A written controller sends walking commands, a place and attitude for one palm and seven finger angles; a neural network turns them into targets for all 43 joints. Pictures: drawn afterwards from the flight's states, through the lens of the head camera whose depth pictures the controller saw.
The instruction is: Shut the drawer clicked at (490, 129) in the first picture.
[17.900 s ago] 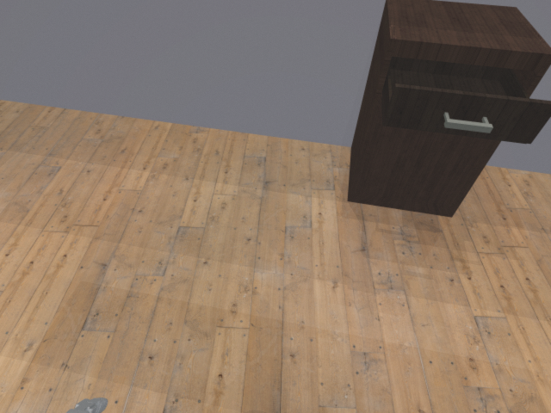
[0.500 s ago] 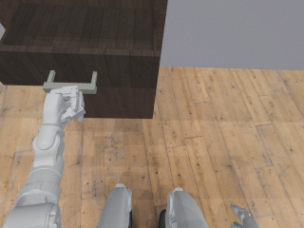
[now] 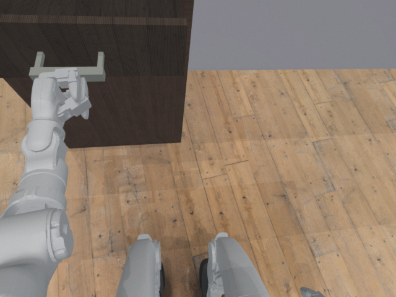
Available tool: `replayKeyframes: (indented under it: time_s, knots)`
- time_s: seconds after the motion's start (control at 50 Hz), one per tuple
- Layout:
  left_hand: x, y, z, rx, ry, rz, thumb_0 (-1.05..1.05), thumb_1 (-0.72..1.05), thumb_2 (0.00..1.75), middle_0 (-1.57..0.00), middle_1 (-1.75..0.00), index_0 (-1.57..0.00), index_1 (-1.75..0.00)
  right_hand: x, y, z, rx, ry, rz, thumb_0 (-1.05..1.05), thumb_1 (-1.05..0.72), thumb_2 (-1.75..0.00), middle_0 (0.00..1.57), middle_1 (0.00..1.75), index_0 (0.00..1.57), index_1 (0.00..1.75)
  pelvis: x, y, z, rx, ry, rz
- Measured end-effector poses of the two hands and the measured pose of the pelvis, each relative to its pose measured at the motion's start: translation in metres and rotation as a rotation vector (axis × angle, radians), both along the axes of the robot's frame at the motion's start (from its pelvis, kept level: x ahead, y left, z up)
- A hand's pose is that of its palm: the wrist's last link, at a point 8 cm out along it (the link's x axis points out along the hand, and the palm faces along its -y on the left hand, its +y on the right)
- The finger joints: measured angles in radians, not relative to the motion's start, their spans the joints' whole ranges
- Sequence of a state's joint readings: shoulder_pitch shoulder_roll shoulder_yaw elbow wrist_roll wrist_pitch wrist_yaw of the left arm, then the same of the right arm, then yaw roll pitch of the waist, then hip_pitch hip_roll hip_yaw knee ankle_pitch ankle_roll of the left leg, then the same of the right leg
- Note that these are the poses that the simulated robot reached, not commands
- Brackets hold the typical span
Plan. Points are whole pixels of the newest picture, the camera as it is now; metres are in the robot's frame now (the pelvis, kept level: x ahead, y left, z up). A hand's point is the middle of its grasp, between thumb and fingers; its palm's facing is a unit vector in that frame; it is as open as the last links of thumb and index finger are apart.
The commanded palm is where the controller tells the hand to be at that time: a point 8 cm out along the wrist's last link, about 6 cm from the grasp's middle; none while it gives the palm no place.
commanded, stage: push the drawer shut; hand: left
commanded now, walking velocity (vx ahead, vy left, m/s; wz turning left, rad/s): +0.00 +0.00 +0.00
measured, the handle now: (70, 65) +0.56 +0.23 +0.04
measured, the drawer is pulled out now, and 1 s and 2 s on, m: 0.10 0.00 0.00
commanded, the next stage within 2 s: pull the fist back off the drawer in 1.20 s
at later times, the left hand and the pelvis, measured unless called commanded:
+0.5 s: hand (85, 77) +0.54 +0.21 +0.04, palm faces +0.05 -1.00 -0.03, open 2.9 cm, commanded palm +0.55 +0.23 +0.05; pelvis +0.01 +0.00 +0.00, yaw -1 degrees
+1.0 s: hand (85, 54) +0.60 +0.21 +0.04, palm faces +0.05 -1.00 -0.03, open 3.0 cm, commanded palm +0.61 +0.22 +0.05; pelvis +0.00 +0.00 -0.02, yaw -3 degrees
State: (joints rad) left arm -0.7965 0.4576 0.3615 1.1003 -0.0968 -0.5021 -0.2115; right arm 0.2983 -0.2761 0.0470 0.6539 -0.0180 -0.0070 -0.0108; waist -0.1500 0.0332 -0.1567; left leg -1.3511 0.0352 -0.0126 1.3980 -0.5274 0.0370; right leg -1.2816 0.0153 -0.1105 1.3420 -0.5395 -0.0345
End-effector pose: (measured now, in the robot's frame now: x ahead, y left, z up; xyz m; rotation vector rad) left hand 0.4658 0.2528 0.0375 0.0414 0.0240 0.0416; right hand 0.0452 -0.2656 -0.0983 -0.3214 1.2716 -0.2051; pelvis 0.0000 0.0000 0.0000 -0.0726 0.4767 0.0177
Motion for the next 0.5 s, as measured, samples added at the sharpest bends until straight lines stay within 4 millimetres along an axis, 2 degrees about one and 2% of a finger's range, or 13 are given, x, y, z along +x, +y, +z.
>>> replayKeyframes:
  time_s: [0.16,0.5]
  knots:
    - [0.018,0.002,0.000,-0.005,0.002,-0.001,-0.06,0.71,0.91,-1.40,-1.60,-1.40,-1.60,-0.012,0.006,0.001,0.001,0.049,-0.021,0.01,-0.90,-0.90,0.20,0.30,0.21,0.30,0.002,0.004,-0.001,-0.008,0.017,-0.006]
    - [0.050,0.005,0.001,-0.011,0.007,0.010,-0.04,0.69,0.90,-1.40,-1.60,-1.40,-1.60,-0.021,0.008,0.002,-0.011,0.105,-0.034,0.00,-0.90,-0.90,0.20,0.30,0.21,0.30,0.005,0.005,-0.004,-0.024,0.047,-0.005]
